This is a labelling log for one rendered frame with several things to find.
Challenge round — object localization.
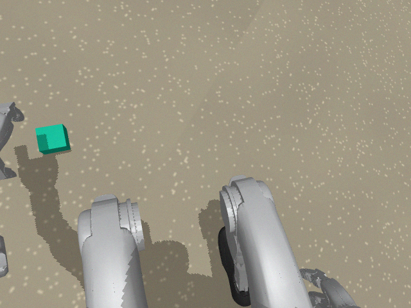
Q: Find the small box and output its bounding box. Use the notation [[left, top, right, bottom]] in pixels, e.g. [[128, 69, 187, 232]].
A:
[[35, 124, 70, 155]]

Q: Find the right robot foot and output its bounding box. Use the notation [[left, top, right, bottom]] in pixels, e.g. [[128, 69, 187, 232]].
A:
[[218, 227, 251, 307]]

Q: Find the right robot hand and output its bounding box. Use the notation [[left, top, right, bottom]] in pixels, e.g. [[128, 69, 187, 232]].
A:
[[300, 268, 357, 308]]

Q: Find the left robot hand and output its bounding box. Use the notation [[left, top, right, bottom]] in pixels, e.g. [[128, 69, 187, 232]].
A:
[[0, 102, 24, 180]]

